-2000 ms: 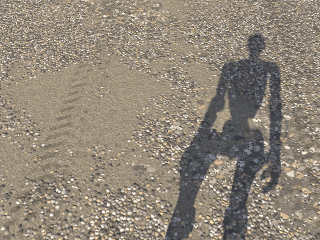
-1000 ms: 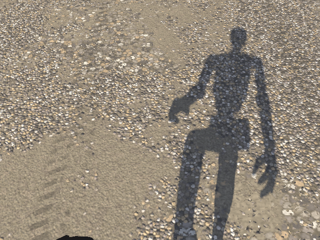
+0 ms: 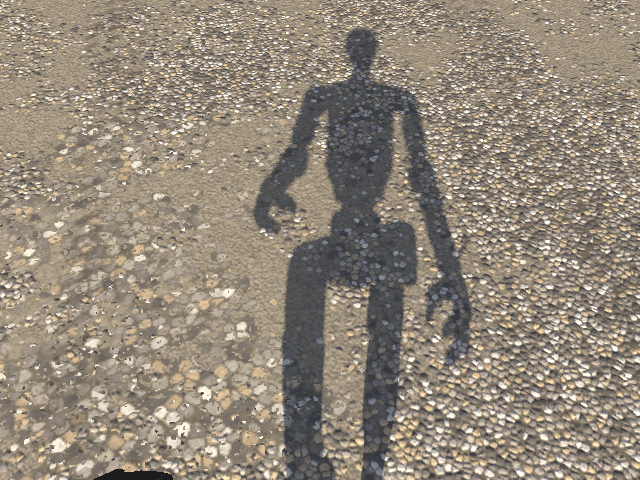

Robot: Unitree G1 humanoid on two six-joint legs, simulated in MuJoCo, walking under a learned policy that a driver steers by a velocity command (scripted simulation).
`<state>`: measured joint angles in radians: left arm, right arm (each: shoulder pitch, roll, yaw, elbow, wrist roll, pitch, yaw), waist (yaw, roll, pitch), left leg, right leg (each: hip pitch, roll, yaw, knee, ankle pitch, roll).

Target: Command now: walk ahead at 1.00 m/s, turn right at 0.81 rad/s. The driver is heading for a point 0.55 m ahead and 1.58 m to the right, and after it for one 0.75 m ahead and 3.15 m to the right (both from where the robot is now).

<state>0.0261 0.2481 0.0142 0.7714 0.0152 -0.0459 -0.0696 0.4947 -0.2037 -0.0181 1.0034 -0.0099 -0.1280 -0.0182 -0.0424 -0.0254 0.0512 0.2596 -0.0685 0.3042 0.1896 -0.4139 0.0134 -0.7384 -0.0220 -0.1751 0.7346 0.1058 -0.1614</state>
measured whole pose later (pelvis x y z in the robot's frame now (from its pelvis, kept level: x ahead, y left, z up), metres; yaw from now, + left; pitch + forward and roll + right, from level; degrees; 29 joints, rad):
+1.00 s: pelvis +0.83 -0.26 -0.02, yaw -56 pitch +1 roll +1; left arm 0.10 0.30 0.04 0.66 0.03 -0.01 -0.04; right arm 0.42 -0.25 -0.03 0.82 -0.03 -0.05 0.00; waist -0.05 -0.02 0.05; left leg -0.10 0.10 0.10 1.28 -0.38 -0.04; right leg -0.52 0.13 -0.12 0.77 -0.28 -0.21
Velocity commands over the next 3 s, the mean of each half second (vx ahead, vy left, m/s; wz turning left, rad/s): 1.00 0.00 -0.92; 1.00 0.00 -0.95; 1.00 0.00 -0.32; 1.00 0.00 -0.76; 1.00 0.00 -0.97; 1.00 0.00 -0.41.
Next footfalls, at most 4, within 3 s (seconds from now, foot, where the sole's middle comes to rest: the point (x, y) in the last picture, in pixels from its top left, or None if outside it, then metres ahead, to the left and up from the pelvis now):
0.06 right None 0.26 -0.02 -0.75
0.48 left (291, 367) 0.71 0.06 -0.75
0.94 right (464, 295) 0.89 -0.36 -0.75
1.38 left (548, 182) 1.26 -0.68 -0.75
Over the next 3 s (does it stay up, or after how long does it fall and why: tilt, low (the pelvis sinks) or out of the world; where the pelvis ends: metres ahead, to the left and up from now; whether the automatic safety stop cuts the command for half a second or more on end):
stays up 1.04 -1.95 0.01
